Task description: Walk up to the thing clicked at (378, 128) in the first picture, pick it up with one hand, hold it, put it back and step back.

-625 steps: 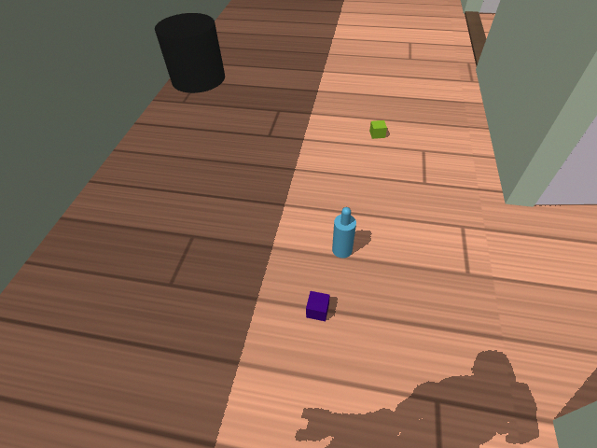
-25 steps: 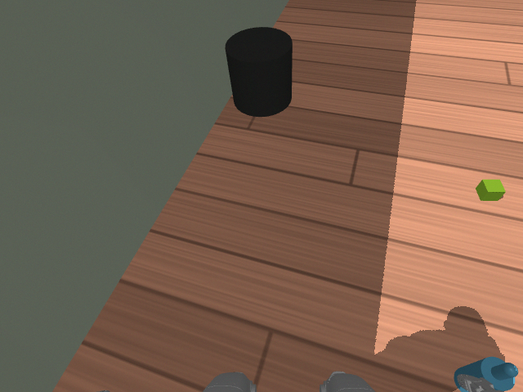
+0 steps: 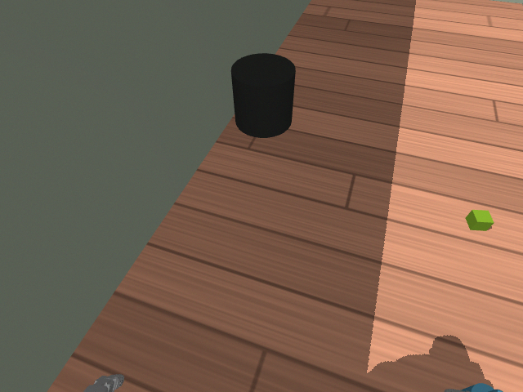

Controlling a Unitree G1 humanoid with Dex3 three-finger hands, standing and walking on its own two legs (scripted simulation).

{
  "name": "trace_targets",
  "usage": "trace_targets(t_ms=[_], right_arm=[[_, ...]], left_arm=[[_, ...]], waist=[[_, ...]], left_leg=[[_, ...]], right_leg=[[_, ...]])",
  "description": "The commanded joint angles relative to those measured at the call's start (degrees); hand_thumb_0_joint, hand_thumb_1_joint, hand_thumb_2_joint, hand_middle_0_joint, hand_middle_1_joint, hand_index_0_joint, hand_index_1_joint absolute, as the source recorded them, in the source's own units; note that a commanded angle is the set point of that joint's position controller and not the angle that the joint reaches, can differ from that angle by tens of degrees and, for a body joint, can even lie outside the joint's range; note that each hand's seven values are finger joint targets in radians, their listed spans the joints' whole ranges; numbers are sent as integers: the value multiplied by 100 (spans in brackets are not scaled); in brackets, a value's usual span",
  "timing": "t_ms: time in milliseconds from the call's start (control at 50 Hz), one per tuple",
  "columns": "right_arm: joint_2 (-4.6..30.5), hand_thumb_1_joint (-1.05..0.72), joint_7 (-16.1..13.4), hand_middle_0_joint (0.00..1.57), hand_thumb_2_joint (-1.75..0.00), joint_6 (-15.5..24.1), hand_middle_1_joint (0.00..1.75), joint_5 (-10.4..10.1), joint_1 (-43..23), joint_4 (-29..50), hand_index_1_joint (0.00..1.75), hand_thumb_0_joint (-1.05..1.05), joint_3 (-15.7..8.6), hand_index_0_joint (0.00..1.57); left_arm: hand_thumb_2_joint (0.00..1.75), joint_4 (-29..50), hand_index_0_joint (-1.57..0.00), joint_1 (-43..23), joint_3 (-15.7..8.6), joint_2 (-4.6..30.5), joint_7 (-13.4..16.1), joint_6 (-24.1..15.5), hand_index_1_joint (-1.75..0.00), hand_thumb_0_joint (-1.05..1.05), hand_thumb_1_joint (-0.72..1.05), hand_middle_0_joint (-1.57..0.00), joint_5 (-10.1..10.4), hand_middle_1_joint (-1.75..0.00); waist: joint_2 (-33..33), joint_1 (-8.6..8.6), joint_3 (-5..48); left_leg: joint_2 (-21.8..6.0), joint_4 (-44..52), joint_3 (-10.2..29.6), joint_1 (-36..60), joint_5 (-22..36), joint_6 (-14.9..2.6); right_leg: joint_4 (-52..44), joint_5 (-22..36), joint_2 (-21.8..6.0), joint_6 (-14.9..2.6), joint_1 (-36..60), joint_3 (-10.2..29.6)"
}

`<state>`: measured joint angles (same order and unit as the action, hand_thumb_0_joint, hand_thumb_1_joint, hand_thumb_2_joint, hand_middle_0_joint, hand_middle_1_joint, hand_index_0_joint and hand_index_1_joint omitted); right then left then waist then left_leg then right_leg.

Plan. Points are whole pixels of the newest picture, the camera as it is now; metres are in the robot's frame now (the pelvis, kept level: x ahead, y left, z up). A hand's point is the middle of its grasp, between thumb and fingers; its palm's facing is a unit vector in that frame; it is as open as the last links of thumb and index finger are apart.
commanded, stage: walk up
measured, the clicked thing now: (479, 220) +0.95 -0.95 -0.74
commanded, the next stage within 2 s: stand in 0.10 s
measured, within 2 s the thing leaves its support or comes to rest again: neither
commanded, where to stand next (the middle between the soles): +0.02 -0.01 m, yaw +1 degrees
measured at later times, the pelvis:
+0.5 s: pelvis +0.01 -0.02 +0.01, yaw +0 degrees
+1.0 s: pelvis +0.01 -0.02 +0.01, yaw +0 degrees
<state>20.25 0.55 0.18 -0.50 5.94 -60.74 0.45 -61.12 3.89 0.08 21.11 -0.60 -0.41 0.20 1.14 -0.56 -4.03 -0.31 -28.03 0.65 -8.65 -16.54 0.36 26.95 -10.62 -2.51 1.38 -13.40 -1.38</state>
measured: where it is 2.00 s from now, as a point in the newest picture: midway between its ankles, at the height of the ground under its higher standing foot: outside the picture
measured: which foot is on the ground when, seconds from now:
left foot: down 0.00-1.00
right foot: down 0.00-1.00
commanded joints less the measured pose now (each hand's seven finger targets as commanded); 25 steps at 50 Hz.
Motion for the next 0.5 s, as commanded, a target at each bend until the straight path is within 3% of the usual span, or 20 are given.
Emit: trace_targets(t_ms=[0, 80, 120, 220, 260, 280, 320, 480], right_arm=[[1250, -90, -57, 20, -90, 132, 30, 2, -367, 209, 30, 0, -272, 20], [1246, -90, -55, 20, -90, 136, 30, 89, -383, 93, 30, 0, -329, 20], [1233, -90, -47, 20, -90, 144, 30, 99, -388, 32, 30, 0, -321, 20], [1211, -90, -19, 20, -90, 142, 30, 110, -380, -27, 30, 0, -360, 20], [1236, -90, -8, 20, -90, 154, 30, 108, -327, -26, 30, 0, -381, 20], [1189, -90, -8, 20, -90, 153, 30, 104, -333, -47, 30, 0, -362, 20], [1213, -90, -15, 20, -90, 170, 30, 110, -328, -48, 30, 0, -371, 20], [1225, -90, -36, 20, -90, 129, 30, 103, -250, -143, 30, 0, -352, 20]], left_arm=[[90, 127, -20, -281, -265, 1136, 64, -147, -30, 0, 90, -20, 0, -30], [90, -68, -20, -180, -200, 1097, 63, -188, -30, 0, 90, -20, -77, -30], [90, -102, -20, -241, -214, 1144, 61, -207, -30, 0, 90, -20, -89, -30], [90, -149, -20, -193, -215, 1217, 67, -210, -30, 0, 90, -20, -97, -30], [90, -146, -20, -181, -207, 1204, 74, -240, -30, 0, 90, -20, -89, -30], [90, -152, -20, -146, -204, 1200, 73, -241, -30, 0, 90, -20, -77, -30], [90, -142, -20, -92, -203, 1193, 80, -268, -30, 0, 90, -20, -73, -30], [90, -154, -20, -4, -207, 1167, 94, -212, -30, 0, 90, -20, -67, -30]], waist=[[-245, -20, 528], [-178, 49, 708], [-192, 47, 463], [-30, 33, 300], [-56, 78, 508], [-13, 64, 457], [-96, 64, 707], [-128, 32, 526]], left_leg=[[-678, 973, 607, -179, 942, -216], [-670, 1074, 561, 182, 860, -133], [-665, 1273, 591, -22, 497, -122], [-627, 1349, 551, -52, 224, -120], [-660, 1278, 537, 98, 635, -135], [-643, 1287, 512, 109, 576, -127], [-685, 1227, 498, 269, 1021, -120], [-674, 1289, 450, 103, 771, -101]], right_leg=[[-650, 706, -498, -288, 655, 521], [-886, 655, -550, -251, 727, 586], [-975, 336, -505, -200, 680, 579], [-1164, -278, -529, -208, 454, 666], [-1111, 157, -560, -224, 598, 654], [-1149, 81, -561, -222, 506, 683], [-1002, 807, -588, -228, 723, 629], [-1063, 541, -551, -236, 731, 634]])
